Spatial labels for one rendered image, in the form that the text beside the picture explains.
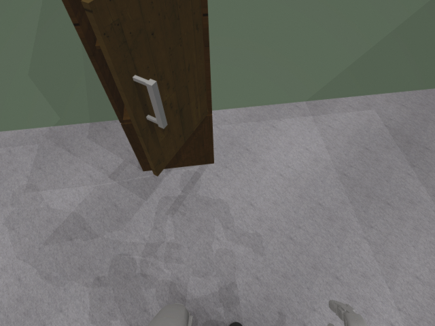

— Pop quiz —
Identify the cupboard door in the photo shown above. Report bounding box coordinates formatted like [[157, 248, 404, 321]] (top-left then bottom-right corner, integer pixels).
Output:
[[81, 0, 207, 176]]

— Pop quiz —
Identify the robot right hand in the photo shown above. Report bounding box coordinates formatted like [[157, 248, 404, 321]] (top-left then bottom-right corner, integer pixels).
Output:
[[327, 300, 367, 326]]

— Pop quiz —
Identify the handle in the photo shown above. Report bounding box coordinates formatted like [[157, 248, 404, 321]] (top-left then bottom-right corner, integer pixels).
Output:
[[133, 75, 168, 129]]

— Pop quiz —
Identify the left robot thigh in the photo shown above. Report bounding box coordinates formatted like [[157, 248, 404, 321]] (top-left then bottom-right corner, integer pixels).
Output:
[[148, 304, 193, 326]]

